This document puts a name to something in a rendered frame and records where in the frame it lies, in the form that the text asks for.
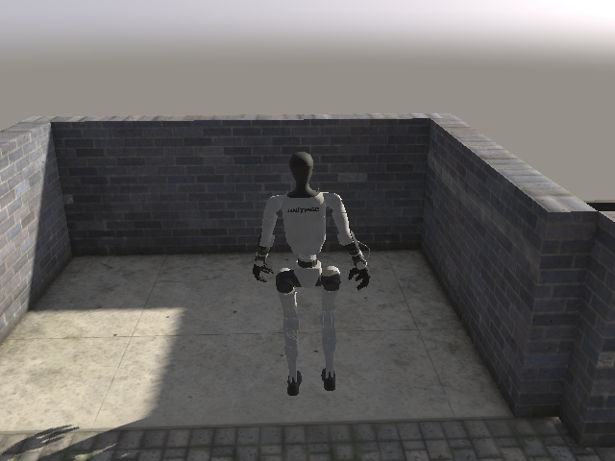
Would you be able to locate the humanoid robot torso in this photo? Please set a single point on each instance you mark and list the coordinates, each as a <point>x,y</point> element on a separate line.
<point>304,222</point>

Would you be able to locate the robot head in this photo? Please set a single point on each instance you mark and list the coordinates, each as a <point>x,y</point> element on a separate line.
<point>301,165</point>

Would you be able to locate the right robot forearm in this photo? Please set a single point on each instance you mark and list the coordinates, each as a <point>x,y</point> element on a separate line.
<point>355,253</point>

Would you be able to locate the right robot hand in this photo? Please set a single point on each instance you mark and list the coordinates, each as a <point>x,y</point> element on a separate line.
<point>363,274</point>

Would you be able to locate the robot right upper arm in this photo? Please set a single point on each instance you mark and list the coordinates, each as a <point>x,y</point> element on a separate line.
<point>340,218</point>

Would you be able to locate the left robot forearm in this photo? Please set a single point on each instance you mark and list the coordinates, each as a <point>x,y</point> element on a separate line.
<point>261,254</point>

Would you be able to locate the robot left upper arm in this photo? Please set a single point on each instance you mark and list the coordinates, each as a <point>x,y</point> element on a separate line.
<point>273,205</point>

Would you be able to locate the left robot hand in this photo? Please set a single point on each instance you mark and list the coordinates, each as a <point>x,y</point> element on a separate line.
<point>266,268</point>

